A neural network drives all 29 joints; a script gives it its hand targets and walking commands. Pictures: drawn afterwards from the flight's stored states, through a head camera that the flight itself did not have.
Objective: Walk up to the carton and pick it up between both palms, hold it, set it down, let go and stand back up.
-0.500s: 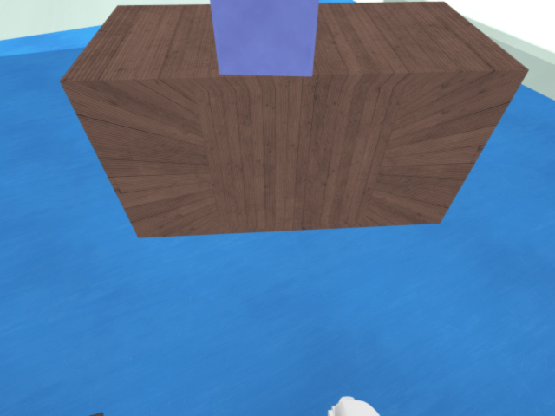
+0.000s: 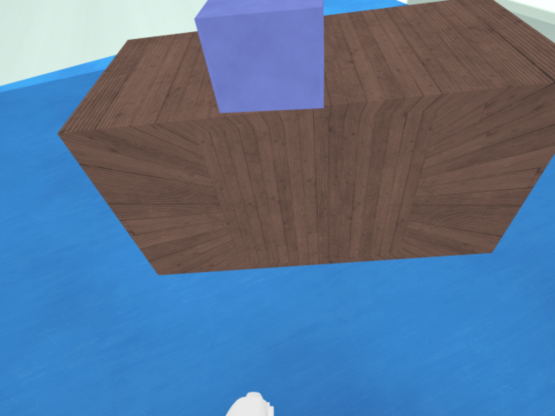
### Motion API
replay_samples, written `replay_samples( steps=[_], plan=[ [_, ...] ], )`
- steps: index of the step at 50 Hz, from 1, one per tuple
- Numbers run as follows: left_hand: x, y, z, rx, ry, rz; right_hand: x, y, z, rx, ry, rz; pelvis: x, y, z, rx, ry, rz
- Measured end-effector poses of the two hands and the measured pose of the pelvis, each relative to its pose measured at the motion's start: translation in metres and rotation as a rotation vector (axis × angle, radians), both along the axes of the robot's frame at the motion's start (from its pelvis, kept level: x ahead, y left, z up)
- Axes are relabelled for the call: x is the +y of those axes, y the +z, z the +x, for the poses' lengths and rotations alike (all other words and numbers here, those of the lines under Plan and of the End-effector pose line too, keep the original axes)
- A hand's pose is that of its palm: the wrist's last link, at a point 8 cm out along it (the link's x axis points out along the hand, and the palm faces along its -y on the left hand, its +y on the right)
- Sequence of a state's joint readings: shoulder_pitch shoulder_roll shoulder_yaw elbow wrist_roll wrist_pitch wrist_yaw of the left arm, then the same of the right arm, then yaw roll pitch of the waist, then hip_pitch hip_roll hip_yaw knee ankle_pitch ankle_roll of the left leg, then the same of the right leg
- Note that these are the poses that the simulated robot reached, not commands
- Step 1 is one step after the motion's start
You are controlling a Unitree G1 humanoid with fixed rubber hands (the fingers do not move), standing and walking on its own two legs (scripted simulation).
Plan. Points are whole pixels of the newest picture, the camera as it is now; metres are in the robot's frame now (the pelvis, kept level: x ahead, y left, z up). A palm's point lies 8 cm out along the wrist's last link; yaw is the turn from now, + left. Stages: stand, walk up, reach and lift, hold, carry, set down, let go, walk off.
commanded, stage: walk up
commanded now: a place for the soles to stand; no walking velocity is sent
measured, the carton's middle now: (270, 44) +0.99 +0.08 +0.11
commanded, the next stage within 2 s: none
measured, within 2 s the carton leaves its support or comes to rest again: neither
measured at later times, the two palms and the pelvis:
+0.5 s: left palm (106, 360) +0.24 +0.36 -0.10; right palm (501, 364) +0.23 -0.28 -0.08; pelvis +0.17 +0.04 +0.00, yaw +1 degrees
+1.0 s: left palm (121, 307) +0.33 +0.35 -0.08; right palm (475, 280) +0.39 -0.30 -0.11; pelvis +0.31 +0.02 +0.00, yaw +2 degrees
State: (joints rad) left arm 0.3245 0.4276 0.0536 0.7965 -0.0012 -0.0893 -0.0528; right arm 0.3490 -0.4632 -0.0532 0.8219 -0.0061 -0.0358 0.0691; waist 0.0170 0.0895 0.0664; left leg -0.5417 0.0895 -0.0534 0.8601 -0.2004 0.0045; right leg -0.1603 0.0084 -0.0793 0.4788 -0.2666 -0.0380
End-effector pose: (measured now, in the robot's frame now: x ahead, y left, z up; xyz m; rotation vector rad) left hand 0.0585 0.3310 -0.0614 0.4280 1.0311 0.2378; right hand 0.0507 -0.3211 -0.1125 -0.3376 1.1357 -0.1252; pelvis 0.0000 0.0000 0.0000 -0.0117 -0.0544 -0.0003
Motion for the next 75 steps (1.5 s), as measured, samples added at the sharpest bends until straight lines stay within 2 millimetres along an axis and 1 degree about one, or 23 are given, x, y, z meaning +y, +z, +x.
replay_samples(
  steps=[3, 7, 10, 13, 17, 20, 23, 26, 29, 33, 35, 37, 41, 45, 48, 51, 54, 57, 61, 65, 68, 71, 75],
  plan=[
    [0.009, -0.011, 0.005, 0.032, 0.028, -0.016, 0.006, 0.005, 0.035, 0.0, 0.027, -0.016, 0.006, -0.003, 0.023, 0.007, 0.013, -0.015],
    [0.025, -0.033, 0.02, 0.077, 0.057, -0.044, 0.02, 0.012, 0.09, -0.027, 0.062, -0.047, 0.02, -0.011, 0.058, 0.019, 0.028, -0.032],
    [0.037, -0.053, 0.04, 0.109, 0.066, -0.063, 0.035, 0.017, 0.13, -0.076, 0.079, -0.074, 0.032, -0.018, 0.083, 0.013, 0.033, 0.004],
    [0.036, -0.058, 0.067, 0.125, 0.052, -0.092, 0.046, 0.029, 0.156, -0.14, 0.066, -0.08, 0.042, -0.013, 0.102, -0.003, 0.026, -0.001],
    [0.033, -0.051, 0.113, 0.079, 0.013, -0.122, 0.053, 0.042, 0.168, -0.15, 0.032, -0.087, 0.046, -0.003, 0.125, -0.017, 0.032, -0.002],
    [0.032, -0.047, 0.142, 0.047, -0.004, -0.13, 0.052, 0.043, 0.171, -0.124, 0.022, -0.089, 0.047, 0.0, 0.14, -0.019, 0.034, 0.012],
    [0.03, -0.041, 0.165, 0.048, -0.016, -0.124, 0.048, 0.039, 0.175, -0.106, 0.007, -0.081, 0.045, 0.001, 0.157, -0.016, 0.027, 0.029],
    [0.027, -0.034, 0.187, 0.057, -0.026, -0.106, 0.04, 0.031, 0.181, -0.09, -0.011, -0.067, 0.04, 0.001, 0.175, -0.007, 0.024, 0.04],
    [0.022, -0.025, 0.21, 0.054, -0.033, -0.073, 0.028, 0.017, 0.19, -0.066, -0.026, -0.048, 0.031, -0.003, 0.196, 0.002, 0.023, 0.052],
    [0.015, -0.018, 0.239, 0.027, -0.029, -0.005, 0.01, -0.008, 0.213, -0.024, -0.02, -0.028, 0.014, -0.014, 0.223, -0.003, 0.022, 0.032],
    [0.012, -0.013, 0.247, 0.003, -0.021, 0.016, 0.007, -0.015, 0.228, 0.001, -0.01, -0.018, 0.008, -0.015, 0.233, -0.006, 0.021, 0.029],
    [0.01, -0.006, 0.249, -0.003, 0.001, 0.024, 0.007, -0.016, 0.244, 0.007, 0.005, -0.006, 0.005, -0.012, 0.243, -0.009, 0.019, 0.033],
    [0.009, 0.002, 0.25, 0.024, 0.037, 0.033, 0.007, -0.011, 0.276, -0.007, 0.026, 0.007, 0.003, -0.004, 0.263, -0.009, 0.021, 0.026],
    [0.013, 0.0, 0.254, 0.057, 0.057, 0.023, 0.008, -0.005, 0.301, 0.005, 0.04, 0.0, 0.006, -0.001, 0.284, -0.002, 0.028, 0.014],
    [0.019, -0.008, 0.262, 0.075, 0.068, 0.005, 0.012, 0.001, 0.321, 0.017, 0.05, -0.02, 0.011, -0.002, 0.301, 0.005, 0.035, 0.004],
    [0.027, -0.023, 0.274, 0.09, 0.077, -0.019, 0.02, 0.005, 0.343, 0.016, 0.057, -0.054, 0.02, -0.007, 0.318, 0.011, 0.041, -0.005],
    [0.036, -0.045, 0.292, 0.105, 0.08, -0.047, 0.03, 0.007, 0.365, -0.007, 0.056, -0.093, 0.032, -0.016, 0.334, 0.01, 0.052, 0.0],
    [0.035, -0.059, 0.313, 0.116, 0.081, -0.081, 0.044, 0.013, 0.381, -0.038, 0.056, -0.101, 0.041, -0.017, 0.345, 0.002, 0.045, 0.018],
    [0.028, -0.06, 0.343, 0.114, 0.043, -0.112, 0.053, 0.025, 0.393, -0.073, 0.03, -0.096, 0.045, -0.008, 0.355, -0.004, 0.039, 0.005],
    [0.024, -0.058, 0.366, 0.093, 0.022, -0.115, 0.052, 0.025, 0.396, -0.071, 0.021, -0.098, 0.044, -0.007, 0.361, -0.006, 0.034, 0.013],
    [0.022, -0.057, 0.373, 0.096, 0.022, -0.096, 0.048, 0.016, 0.399, -0.07, 0.011, -0.086, 0.04, -0.011, 0.364, -0.008, 0.026, 0.023],
    [0.018, -0.057, 0.373, 0.106, 0.032, -0.066, 0.043, 0.001, 0.404, -0.068, -0.007, -0.061, 0.033, -0.017, 0.365, -0.017, 0.019, 0.015],
    [0.012, -0.048, 0.372, 0.12, 0.036, -0.051, 0.047, -0.012, 0.407, -0.045, -0.03, -0.013, 0.028, -0.014, 0.369, -0.014, 0.012, 0.017]
  ],
)
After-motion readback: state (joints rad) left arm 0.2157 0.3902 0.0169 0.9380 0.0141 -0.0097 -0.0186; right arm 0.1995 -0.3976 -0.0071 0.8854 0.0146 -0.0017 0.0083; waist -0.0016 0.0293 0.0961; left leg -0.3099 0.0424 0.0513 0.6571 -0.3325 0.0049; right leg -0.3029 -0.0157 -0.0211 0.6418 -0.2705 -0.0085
